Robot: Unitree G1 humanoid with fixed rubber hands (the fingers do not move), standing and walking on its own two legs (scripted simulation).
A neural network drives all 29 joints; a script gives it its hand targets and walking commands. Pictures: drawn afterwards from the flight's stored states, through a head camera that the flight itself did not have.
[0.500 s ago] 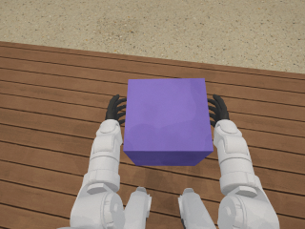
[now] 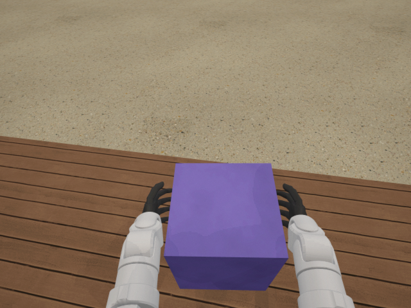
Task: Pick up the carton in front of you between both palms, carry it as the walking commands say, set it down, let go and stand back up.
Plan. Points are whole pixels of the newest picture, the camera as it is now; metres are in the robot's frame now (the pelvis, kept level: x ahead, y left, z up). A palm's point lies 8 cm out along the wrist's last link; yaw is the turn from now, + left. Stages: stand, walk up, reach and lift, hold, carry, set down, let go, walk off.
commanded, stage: reach and lift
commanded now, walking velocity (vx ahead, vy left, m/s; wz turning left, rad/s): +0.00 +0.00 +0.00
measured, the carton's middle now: (222, 229) +0.30 +0.00 -0.06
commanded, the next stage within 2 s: hold in 1.04 s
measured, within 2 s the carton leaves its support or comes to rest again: neither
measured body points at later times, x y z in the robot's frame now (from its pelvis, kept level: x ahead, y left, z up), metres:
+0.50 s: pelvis -0.01 +0.00 +0.00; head -0.03 +0.00 +0.45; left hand +0.30 +0.15 +0.02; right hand +0.30 -0.15 +0.02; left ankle +0.01 +0.13 -0.74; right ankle +0.01 -0.13 -0.74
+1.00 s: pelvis +0.00 +0.00 +0.01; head -0.03 +0.00 +0.46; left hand +0.30 +0.15 +0.03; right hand +0.30 -0.15 +0.03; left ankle +0.01 +0.13 -0.74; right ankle +0.01 -0.13 -0.74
